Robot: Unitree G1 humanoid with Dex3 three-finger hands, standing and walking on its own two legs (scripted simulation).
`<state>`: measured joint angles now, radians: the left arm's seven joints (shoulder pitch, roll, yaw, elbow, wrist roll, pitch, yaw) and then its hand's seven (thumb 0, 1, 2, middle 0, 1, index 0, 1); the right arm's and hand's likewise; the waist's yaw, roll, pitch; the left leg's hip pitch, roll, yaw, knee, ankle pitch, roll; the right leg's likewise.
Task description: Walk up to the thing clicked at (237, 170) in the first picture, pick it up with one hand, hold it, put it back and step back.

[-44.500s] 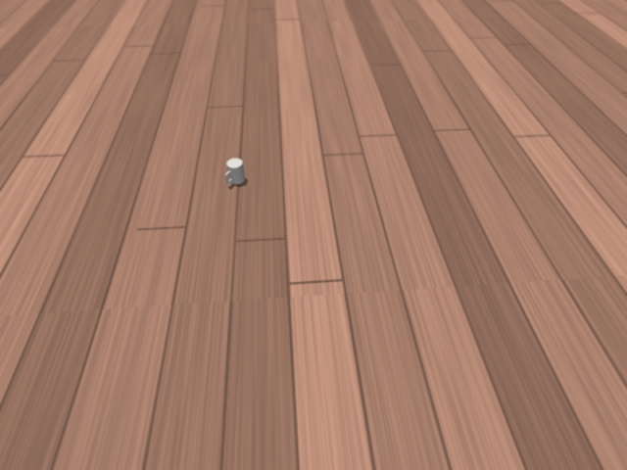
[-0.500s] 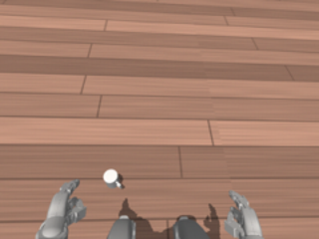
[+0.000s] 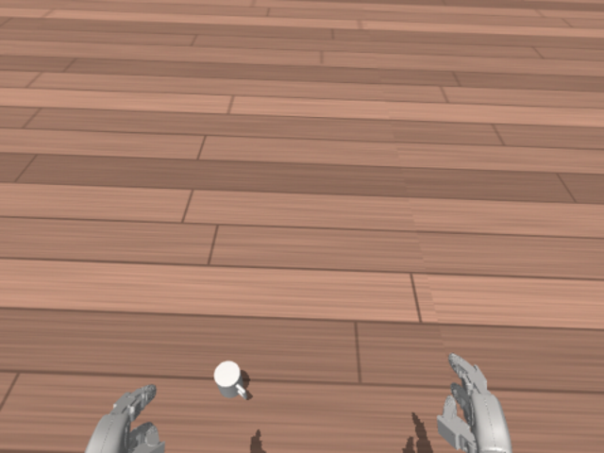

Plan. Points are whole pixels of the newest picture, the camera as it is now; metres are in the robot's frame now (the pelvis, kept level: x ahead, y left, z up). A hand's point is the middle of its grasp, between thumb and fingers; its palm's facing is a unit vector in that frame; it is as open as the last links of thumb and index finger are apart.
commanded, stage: home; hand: left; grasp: from above
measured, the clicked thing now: (233, 383) +0.45 +0.19 -0.66
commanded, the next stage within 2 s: stand in 1.74 s
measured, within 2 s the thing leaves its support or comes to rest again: neither
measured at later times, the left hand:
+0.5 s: hand (167, 446) +0.16 +0.17 -0.05, palm faces +0.04 -0.98 -0.20, open 7.4 cm
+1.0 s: hand (162, 446) +0.16 +0.18 -0.05, palm faces +0.04 -0.98 -0.20, open 7.4 cm
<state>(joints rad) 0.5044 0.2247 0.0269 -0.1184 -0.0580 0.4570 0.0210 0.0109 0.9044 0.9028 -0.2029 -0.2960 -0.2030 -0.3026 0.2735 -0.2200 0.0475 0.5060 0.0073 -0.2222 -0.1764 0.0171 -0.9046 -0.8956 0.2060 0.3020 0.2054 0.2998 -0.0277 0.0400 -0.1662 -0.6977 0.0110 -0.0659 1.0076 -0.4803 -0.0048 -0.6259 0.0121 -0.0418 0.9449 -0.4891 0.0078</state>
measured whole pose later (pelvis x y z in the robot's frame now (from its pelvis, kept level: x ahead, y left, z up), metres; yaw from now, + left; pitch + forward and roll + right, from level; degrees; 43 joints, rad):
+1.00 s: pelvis +0.00 +0.00 +0.00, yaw -1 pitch +10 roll -2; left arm 0.51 0.23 0.03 -0.13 -0.06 0.46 0.02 0.01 0.90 0.90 -0.20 -0.30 -0.20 -0.30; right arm 0.29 -0.22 0.04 0.53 0.01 -0.23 -0.18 0.02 -0.90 -0.90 0.21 0.30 0.21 0.30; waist -0.03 0.04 -0.16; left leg -0.70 0.02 -0.06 1.02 -0.49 0.00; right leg -0.63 0.02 -0.03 0.96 -0.49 0.01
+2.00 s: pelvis +0.00 +0.00 +0.02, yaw -1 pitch +3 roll +0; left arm 0.23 0.28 0.01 0.47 0.04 0.12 0.03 0.01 0.90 0.90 -0.21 -0.30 -0.21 -0.30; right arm 0.17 -0.26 0.00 0.78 -0.07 -0.07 -0.03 0.02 -0.90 -0.89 0.21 0.30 0.21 0.30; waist 0.03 -0.02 0.00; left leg -0.48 -0.01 -0.01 0.84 -0.41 0.00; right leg -0.45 -0.02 0.01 0.85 -0.45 0.01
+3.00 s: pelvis -0.01 +0.00 +0.07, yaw -1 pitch -4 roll +0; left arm 0.12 0.30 0.03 1.15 0.02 0.00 0.02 0.00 0.90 0.90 -0.21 -0.30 -0.20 -0.30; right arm 0.14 -0.30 -0.02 1.14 -0.03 -0.01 -0.02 0.01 -0.91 -0.90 0.20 0.30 0.20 0.30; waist 0.01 0.00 0.06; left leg -0.11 0.00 -0.01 0.35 -0.17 0.00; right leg -0.08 -0.01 0.01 0.34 -0.19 0.02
